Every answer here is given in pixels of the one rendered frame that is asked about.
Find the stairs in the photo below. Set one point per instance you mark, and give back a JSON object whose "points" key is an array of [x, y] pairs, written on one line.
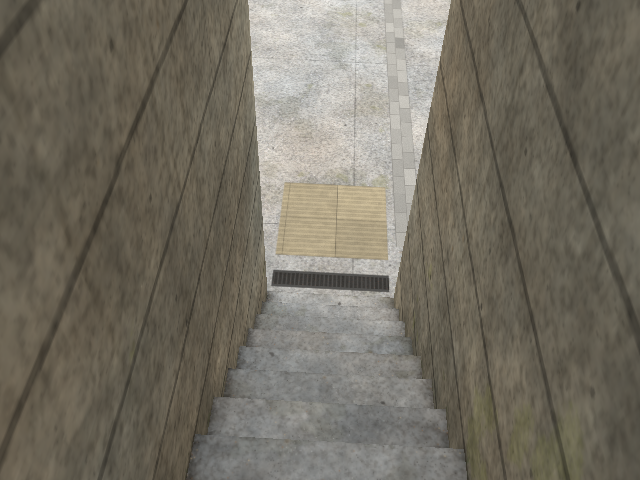
{"points": [[326, 388]]}

